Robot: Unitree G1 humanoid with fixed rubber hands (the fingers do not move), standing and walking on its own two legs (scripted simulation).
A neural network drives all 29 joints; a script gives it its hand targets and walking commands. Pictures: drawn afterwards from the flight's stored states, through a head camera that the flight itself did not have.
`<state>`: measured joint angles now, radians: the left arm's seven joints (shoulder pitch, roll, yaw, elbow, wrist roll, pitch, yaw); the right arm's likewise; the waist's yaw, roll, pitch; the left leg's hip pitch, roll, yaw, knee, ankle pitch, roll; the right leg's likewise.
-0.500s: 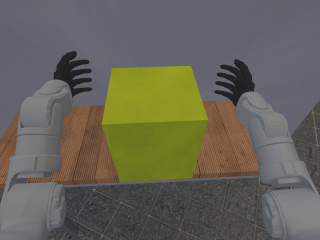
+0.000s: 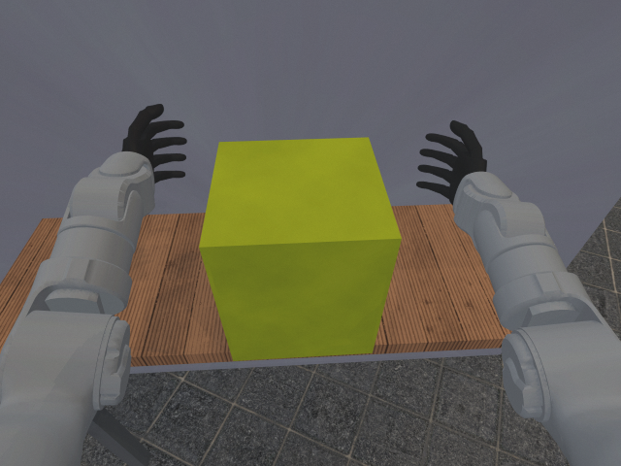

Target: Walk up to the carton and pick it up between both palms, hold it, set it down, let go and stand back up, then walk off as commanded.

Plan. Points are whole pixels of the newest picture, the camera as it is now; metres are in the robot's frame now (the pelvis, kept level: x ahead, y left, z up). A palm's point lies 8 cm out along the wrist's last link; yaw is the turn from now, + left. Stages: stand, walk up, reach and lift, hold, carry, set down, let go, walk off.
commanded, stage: reach and lift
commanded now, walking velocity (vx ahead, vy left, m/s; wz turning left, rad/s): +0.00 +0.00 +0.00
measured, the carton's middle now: (299, 252) +0.42 +0.03 +0.07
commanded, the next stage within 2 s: none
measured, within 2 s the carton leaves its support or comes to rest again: neither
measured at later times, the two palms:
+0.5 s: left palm (187, 212) +0.45 +0.19 +0.12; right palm (461, 216) +0.45 -0.20 +0.11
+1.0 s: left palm (204, 218) +0.44 +0.16 +0.11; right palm (423, 223) +0.44 -0.15 +0.11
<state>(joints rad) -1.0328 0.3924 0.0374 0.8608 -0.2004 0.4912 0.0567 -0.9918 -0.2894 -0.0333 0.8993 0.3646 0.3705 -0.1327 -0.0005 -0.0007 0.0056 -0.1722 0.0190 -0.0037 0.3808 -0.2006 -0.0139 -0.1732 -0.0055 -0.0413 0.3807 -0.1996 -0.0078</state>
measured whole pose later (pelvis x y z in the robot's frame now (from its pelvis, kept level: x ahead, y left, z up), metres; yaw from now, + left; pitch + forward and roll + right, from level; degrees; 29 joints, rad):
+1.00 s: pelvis +0.01 +0.00 +0.00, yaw +0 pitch +7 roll +0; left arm -0.92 0.15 0.12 1.16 -0.14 -0.09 0.07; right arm -0.92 -0.15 0.03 1.14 0.21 -0.02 -0.12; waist 0.00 0.00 -0.08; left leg -0.31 0.02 0.00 0.38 -0.20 -0.01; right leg -0.31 -0.01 -0.04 0.38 -0.19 -0.01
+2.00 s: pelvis +0.01 +0.01 +0.00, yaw +0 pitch +7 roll -1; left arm -0.87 0.01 0.43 1.00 0.20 0.00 0.04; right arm -0.83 -0.04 -0.33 1.00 -0.20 -0.03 -0.12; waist 0.00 0.00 -0.08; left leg -0.30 0.02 0.00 0.38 -0.19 -0.01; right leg -0.29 -0.01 -0.04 0.34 -0.17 0.00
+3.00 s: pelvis -0.02 +0.01 +0.00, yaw +0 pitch +3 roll -1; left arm -0.84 0.00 0.31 0.82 0.20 0.19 0.08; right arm -0.80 -0.03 -0.32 0.92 -0.03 0.06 -0.12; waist 0.00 0.00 -0.10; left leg -0.28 0.02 0.00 0.38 -0.16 -0.01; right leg -0.26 -0.01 -0.04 0.34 -0.14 0.00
